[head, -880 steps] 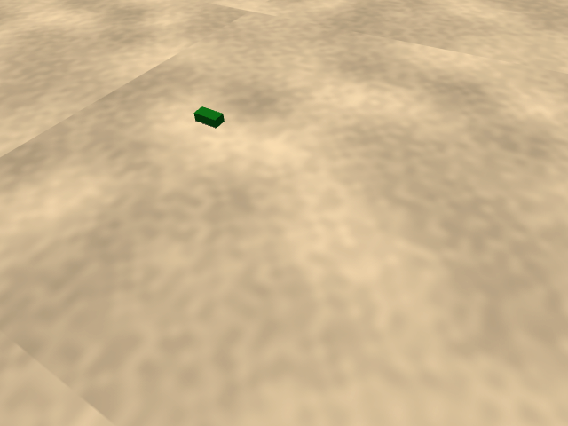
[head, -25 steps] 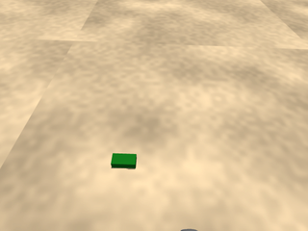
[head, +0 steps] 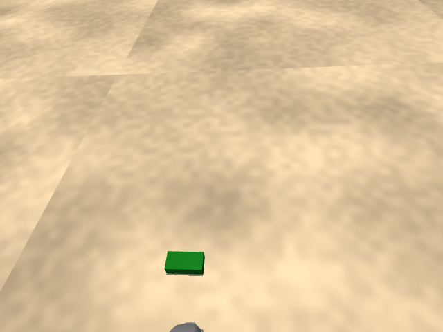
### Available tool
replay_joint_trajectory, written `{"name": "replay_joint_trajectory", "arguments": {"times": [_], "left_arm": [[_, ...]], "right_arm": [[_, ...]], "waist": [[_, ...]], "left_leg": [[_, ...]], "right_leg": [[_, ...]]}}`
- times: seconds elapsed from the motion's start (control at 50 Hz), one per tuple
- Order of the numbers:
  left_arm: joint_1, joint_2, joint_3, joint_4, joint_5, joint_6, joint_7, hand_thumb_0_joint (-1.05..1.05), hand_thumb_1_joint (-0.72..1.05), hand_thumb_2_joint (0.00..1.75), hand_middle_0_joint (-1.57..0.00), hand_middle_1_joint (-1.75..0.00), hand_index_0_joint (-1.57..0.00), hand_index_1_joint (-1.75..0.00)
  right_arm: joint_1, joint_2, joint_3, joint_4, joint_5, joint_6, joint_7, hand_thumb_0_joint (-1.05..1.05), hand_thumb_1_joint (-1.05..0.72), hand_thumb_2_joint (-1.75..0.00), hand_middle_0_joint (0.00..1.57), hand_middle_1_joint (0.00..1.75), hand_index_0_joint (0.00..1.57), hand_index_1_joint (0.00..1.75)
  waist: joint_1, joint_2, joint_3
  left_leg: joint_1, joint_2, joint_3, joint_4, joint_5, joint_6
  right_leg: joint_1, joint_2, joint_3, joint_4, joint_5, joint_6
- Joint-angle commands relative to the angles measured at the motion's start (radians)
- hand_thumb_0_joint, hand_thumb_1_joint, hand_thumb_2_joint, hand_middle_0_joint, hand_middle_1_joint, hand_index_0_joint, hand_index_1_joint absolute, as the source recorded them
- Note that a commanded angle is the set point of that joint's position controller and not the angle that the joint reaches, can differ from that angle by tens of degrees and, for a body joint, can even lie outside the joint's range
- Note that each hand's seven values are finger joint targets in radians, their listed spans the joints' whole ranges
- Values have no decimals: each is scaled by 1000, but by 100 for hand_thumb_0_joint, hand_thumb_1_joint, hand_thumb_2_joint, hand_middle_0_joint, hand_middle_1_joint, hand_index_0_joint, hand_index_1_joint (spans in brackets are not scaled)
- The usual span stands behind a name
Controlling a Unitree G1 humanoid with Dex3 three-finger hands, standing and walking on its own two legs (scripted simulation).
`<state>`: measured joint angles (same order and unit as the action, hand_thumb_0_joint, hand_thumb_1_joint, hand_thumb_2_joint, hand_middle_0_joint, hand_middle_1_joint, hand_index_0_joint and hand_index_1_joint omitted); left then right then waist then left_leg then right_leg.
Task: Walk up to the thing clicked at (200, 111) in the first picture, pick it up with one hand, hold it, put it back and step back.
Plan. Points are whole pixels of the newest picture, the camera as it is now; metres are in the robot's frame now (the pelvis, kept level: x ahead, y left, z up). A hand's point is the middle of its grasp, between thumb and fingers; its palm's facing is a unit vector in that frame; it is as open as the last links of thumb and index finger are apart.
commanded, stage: walk up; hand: left
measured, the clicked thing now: (185, 262) +0.54 +0.24 -0.74
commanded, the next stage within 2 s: stand in 1.64 s
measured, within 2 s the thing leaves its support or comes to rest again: neither
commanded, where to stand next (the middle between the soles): +0.16 +0.01 m, yaw -1 degrees
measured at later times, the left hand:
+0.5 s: hand out of the picture +0.15 +0.27 -0.16, palm faces -0.04 -0.92 -0.40, open 7.4 cm
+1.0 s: hand (115, 300) +0.22 +0.26 -0.14, palm faces -0.03 -0.94 -0.35, open 7.4 cm
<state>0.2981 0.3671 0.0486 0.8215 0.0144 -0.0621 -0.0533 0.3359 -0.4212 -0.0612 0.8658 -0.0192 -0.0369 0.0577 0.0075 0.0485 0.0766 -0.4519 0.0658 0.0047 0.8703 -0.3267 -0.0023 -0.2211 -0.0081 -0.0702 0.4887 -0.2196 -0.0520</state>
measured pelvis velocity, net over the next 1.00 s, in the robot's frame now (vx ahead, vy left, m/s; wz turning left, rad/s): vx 0.11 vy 0.01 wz -0.01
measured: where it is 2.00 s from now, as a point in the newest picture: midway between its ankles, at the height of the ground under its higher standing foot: outside the picture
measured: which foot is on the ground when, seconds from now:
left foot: up 0.00-0.12, down 0.14-1.00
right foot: down 0.00-0.16, up 0.18-0.36, down 0.38-1.00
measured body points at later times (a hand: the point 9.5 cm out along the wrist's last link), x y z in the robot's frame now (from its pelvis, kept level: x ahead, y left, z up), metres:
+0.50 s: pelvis +0.10 +0.00 -0.02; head +0.11 -0.01 +0.43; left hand +0.15 +0.32 -0.13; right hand +0.19 -0.30 -0.14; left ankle +0.13 +0.14 -0.74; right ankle +0.11 -0.13 -0.74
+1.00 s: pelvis +0.11 +0.01 +0.01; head +0.12 +0.01 +0.46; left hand +0.22 +0.31 -0.12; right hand +0.20 -0.30 -0.12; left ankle +0.13 +0.14 -0.74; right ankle +0.11 -0.13 -0.74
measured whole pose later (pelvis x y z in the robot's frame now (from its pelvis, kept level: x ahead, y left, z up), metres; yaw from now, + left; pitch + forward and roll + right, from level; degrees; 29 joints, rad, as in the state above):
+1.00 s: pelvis +0.11 +0.01 +0.01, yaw -1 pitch -2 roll +0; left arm 0.06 0.36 -0.01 1.11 0.00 -0.02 0.00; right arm 0.07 -0.36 0.00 1.14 0.00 0.00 0.02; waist -0.01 0.00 0.06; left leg -0.16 0.03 0.02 0.40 -0.20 -0.02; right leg -0.12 -0.04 -0.02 0.39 -0.22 0.03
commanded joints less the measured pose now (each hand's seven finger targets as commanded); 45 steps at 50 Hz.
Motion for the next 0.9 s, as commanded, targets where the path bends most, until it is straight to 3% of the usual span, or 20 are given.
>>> {"name": "replay_joint_trajectory", "arguments": {"times": [0.0, 0.04, 0.08, 0.1, 0.12, 0.14, 0.16, 0.22, 0.28, 0.32, 0.34, 0.36, 0.38, 0.4, 0.42, 0.44, 0.48, 0.52, 0.78, 0.88], "left_arm": [[14, 274, 77, -82, 5, -14, 25, 0, 90, 90, -20, -30, -20, -30], [-11, 269, 62, -80, -2, -3, 32, 0, 90, 90, -20, -30, -20, -30], [-47, 235, 40, -81, -10, 11, 37, 0, 90, 90, -20, -30, -20, -30], [-27, 199, 24, -74, -15, 16, 39, 0, 90, 90, -20, -30, -20, -30], [14, 158, 14, -95, -18, 14, 36, 0, 90, 90, -20, -30, -20, -30], [55, 206, 26, -53, -25, 29, 45, 0, 90, 90, -20, -30, -20, -30], [48, 257, 39, -27, -13, 34, 52, 0, 90, 90, -20, -30, -20, -30], [44, 247, 41, 3, -12, 30, 48, 0, 90, 90, -20, -30, -20, -30], [74, 213, 36, 46, -11, 20, 47, 0, 90, 90, -20, -30, -20, -30], [98, 194, 35, 78, -4, 7, 56, 0, 90, 90, -20, -30, -20, -30], [84, 205, 40, 84, 2, 0, 63, 0, 90, 90, -20, -30, -20, -30], [62, 250, 48, 77, 12, -8, 68, 0, 90, 90, -20, -30, -20, -30], [7, 306, 52, 56, 13, -20, 71, 0, 90, 90, -20, -30, -20, -30], [-58, 347, 50, 53, 2, -15, 68, 0, 90, 90, -20, -30, -20, -30], [-95, 317, 40, 47, 2, -14, 66, 0, 90, 90, -20, -30, -20, -30], [-107, 289, 30, 56, -3, -12, 68, 0, 90, 90, -20, -30, -20, -30], [-141, 263, 19, 67, -7, -9, 67, 0, 90, 90, -20, -30, -20, -30], [-110, 246, 14, 87, -15, -3, 65, 0, 90, 90, -20, -30, -20, -30], [-232, 222, -5, 197, -18, 16, 67, 0, 90, 90, -20, -30, -20, -30], [-267, 223, -10, 229, -15, 20, 63, 0, 90, 90, -20, -30, -20, -30]], "right_arm": [[11, -129, -41, -64, -11, -25, -20, 0, -90, -90, 20, 30, 20, 30], [8, -120, -37, -53, -7, -29, -34, 0, -90, -90, 20, 30, 20, 30], [39, -134, -39, -30, -7, -38, -48, 0, -90, -90, 20, 30, 20, 30], [44, -171, -46, -32, -12, -44, -57, 0, -90, -90, 20, 30, 20, 30], [75, -252, -67, -50, -15, -52, -58, 0, -90, -90, 20, 30, 20, 30], [38, -306, -72, -64, -3, -51, -55, 0, -90, -90, 20, 30, 20, 30], [13, -305, -79, -61, 0, -45, -54, 0, -90, -90, 20, 30, 20, 30], [-33, -246, -53, -71, -1, -39, -60, 0, -90, -90, 20, 30, 20, 30], [-93, -232, -42, -80, -2, -30, -57, 0, -90, -90, 20, 30, 20, 30], [-140, -216, -30, -83, 10, -13, -54, 0, -90, -90, 20, 30, 20, 30], [-146, -177, -15, -79, 19, -4, -53, 0, -90, -90, 20, 30, 20, 30], [-140, -131, 0, -82, 31, 1, -53, 0, -90, -90, 20, 30, 20, 30], [-131, -94, 10, -78, 33, 9, -50, 0, -90, -90, 20, 30, 20, 30], [-140, -135, -6, -48, 30, 19, -60, 0, -90, -90, 20, 30, 20, 30], [-129, -142, -9, -25, 26, 20, -60, 0, -90, -90, 20, 30, 20, 30], [-148, -138, -5, -8, 28, 17, -57, 0, -90, -90, 20, 30, 20, 30], [-130, -147, -7, 33, 30, 3, -55, 0, -90, -90, 20, 30, 20, 30], [-187, -188, -8, 39, 26, -4, -50, 0, -90, -90, 20, 30, 20, 30], [-280, -162, 14, 172, 24, 8, -52, 0, -90, -90, 20, 30, 20, 30], [-307, -156, 18, 202, 22, 13, -52, 0, -90, -90, 20, 30, 20, 30]], "waist": [[27, -177, -4], [8, -154, -45], [-33, -96, -85], [-36, -13, -95], [-31, 162, -133], [-22, 143, -102], [-23, 112, -65], [-12, 125, -56], [2, 164, -94], [30, 123, -109], [39, 69, -109], [31, -42, -103], [-4, -143, -73], [-11, -162, -53], [-28, -144, -37], [-28, -140, -28], [-39, -174, -78], [0, -113, -106], [1, -34, -144], [-2, -37, -111]], "left_leg": [[79, -2, 29, -183, 66, -7], [181, -18, 36, -243, 124, 3], [325, -41, 29, -368, 195, 27], [363, 36, -67, -443, 223, 52], [404, 226, -348, -524, 198, 113], [332, 327, -508, -584, 13, 242], [294, 328, -516, -584, -74, 280], [297, 219, -307, -533, 96, 214], [227, 190, -193, -463, 265, 202], [141, 152, -119, -361, 297, 163], [100, 122, -92, -306, 275, 119], [42, 70, -53, -226, 200, 66], [-4, -14, -10, -154, 41, 15], [112, -28, -15, -109, -167, 19], [140, -22, -24, -137, -168, 24], [138, -20, -25, -218, -94, 28], [258, 17, -45, -325, 220, 37], [274, 60, -111, -338, 299, 70], [308, 68, -87, -486, 356, 45], [321, 57, -78, -536, 286, 33]], "right_leg": [[-65, -232, 193, -179, 20, -164], [-95, -235, 169, -95, 158, -155], [-148, -194, 128, 54, 174, -104], [-186, -140, 93, 137, 110, -55], [-247, -24, 28, 307, -122, 1], [-262, 15, 61, 390, -383, 8], [-276, -19, 103, 468, -402, 5], [-273, -48, 122, 403, -321, 10], [-130, -35, 59, 252, -234, 24], [25, -1, 14, 55, -50, 24], [77, -5, 41, -18, 22, 19], [91, -98, 186, -64, 67, -16], [48, -269, 443, -149, 59, -80], [-104, -341, 458, -136, 75, -175], [-112, -307, 401, -97, 100, -170], [-86, -256, 317, -72, 155, -131], [-87, -184, 199, -13, 263, -46], [-71, -108, 136, -1, 149, 4], [112, -117, 110, -86, 191, 18], [107, -122, 118, -153, 153, 28]]}}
